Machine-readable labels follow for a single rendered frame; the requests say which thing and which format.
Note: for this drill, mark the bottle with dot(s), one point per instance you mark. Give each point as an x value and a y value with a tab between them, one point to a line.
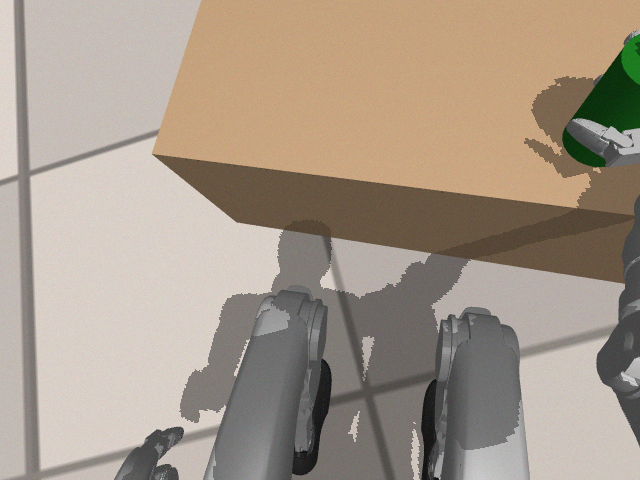
614	101

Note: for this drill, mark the left robot hand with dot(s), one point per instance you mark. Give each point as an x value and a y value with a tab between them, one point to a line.
141	463

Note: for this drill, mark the right robot arm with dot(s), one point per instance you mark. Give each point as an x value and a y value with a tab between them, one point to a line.
618	362

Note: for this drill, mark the left robot foot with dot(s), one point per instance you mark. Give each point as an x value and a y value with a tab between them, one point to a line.
305	461

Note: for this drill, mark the right robot foot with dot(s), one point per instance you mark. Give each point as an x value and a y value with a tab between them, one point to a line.
428	430

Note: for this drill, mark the right robot hand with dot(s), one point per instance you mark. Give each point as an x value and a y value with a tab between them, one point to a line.
625	146

